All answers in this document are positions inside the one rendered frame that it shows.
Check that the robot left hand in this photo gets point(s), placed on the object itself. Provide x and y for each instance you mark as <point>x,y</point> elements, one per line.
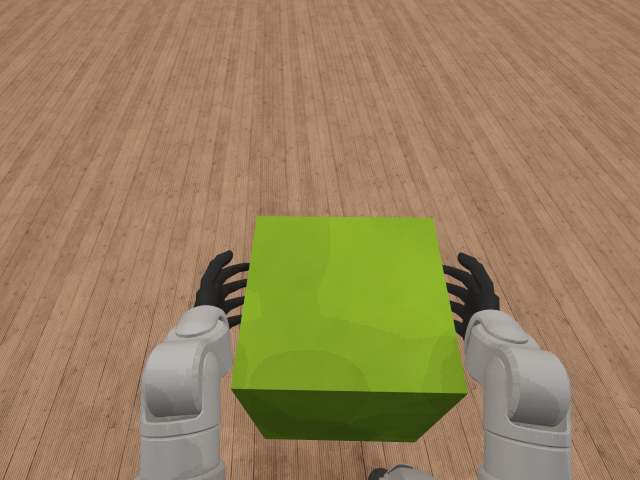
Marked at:
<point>212,291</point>

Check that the robot right forearm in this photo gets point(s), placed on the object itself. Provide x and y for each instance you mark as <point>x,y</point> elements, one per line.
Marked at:
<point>526,401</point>

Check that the carton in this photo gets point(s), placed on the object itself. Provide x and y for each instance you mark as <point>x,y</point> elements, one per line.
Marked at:
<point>347,332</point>

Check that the robot left forearm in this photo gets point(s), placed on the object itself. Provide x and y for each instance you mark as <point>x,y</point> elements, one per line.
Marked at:
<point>181,399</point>

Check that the robot right shin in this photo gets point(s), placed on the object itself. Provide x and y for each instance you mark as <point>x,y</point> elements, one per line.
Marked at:
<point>400,465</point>

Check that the robot right hand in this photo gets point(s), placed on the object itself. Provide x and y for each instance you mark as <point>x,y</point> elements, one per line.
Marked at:
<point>479,296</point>

